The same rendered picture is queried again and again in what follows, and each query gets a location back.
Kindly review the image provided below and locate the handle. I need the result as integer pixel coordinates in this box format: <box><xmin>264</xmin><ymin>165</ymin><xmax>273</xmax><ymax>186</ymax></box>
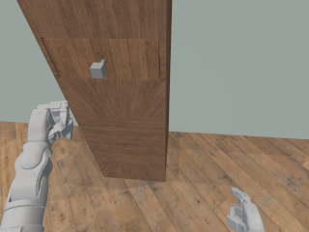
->
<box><xmin>90</xmin><ymin>59</ymin><xmax>107</xmax><ymax>78</ymax></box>

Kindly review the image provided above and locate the left robot hand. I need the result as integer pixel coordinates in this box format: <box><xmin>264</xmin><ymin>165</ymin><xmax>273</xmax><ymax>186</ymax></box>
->
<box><xmin>27</xmin><ymin>101</ymin><xmax>74</xmax><ymax>147</ymax></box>

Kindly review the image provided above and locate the right robot hand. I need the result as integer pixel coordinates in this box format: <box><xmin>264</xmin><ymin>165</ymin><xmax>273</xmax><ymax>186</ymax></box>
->
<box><xmin>227</xmin><ymin>187</ymin><xmax>266</xmax><ymax>232</ymax></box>

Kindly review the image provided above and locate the robot left forearm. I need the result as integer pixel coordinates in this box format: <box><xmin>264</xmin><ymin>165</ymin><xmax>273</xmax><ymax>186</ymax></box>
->
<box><xmin>0</xmin><ymin>141</ymin><xmax>53</xmax><ymax>232</ymax></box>

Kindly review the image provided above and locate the drawer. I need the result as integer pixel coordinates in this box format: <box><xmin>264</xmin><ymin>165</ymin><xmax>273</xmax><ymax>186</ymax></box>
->
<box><xmin>43</xmin><ymin>38</ymin><xmax>160</xmax><ymax>80</ymax></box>

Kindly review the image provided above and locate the cabinet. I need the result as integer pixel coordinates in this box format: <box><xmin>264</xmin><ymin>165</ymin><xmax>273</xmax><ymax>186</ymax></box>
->
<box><xmin>16</xmin><ymin>0</ymin><xmax>173</xmax><ymax>183</ymax></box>

